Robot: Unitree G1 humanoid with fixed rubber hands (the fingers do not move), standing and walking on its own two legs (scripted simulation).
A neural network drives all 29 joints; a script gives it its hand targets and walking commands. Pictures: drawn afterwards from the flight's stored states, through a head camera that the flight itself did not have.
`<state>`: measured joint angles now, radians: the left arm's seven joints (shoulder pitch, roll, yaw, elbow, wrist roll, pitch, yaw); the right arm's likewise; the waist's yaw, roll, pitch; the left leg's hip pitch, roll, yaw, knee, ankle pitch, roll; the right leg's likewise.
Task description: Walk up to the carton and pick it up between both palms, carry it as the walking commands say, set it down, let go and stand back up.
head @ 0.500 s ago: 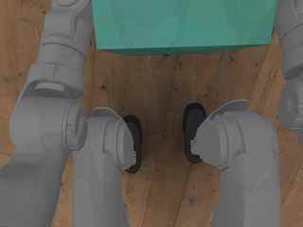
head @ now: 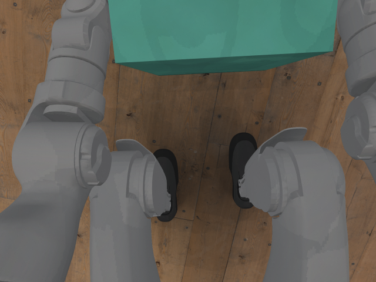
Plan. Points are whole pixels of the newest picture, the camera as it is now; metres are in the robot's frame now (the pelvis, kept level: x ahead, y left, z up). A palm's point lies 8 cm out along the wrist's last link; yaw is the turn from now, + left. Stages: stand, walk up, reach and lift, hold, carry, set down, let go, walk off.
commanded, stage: reach and lift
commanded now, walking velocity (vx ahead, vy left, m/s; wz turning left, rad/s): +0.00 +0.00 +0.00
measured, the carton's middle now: out of the picture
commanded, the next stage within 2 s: none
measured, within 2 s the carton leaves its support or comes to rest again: leaves its support in 0.36 s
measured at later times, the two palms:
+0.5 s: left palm out of the picture +0.58 +0.11 -0.10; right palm out of the picture +0.57 -0.23 -0.11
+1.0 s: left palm out of the picture +0.57 +0.11 -0.05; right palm out of the picture +0.56 -0.23 -0.06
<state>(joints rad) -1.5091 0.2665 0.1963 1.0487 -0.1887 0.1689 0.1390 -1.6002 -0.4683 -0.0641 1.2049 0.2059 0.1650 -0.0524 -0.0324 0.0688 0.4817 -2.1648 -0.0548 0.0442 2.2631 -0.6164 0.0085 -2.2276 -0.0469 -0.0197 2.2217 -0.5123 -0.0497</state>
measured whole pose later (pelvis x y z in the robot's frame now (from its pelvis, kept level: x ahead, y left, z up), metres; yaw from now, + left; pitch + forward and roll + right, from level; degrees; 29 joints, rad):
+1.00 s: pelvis -0.01 +0.00 +0.06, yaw -1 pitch +28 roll +2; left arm -1.45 0.18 0.40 0.65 -0.03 0.40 0.11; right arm -1.52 -0.38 -0.33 0.81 0.01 0.38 0.00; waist -0.02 0.05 0.52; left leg -1.96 -0.07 0.02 2.08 -0.61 -0.01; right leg -2.03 -0.01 -0.01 2.04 -0.50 -0.03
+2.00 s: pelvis -0.02 +0.00 +0.17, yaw -2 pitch +23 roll +1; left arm -1.31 0.12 0.44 0.51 0.05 0.47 0.04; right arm -1.34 -0.28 -0.41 0.60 -0.06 0.48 0.04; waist -0.01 0.04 0.52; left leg -1.60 -0.06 0.00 1.69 -0.50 0.00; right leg -1.65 0.02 0.00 1.65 -0.40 -0.02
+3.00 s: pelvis +0.04 +0.00 +0.30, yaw -3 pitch +26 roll +2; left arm -0.79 -0.03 0.47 0.61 0.19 0.43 -0.06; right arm -0.80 -0.08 -0.46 0.68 -0.20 0.42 0.08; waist 0.02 0.04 -0.08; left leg -1.21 -0.06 -0.01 1.18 -0.42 0.01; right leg -1.27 0.02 0.03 1.16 -0.34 -0.01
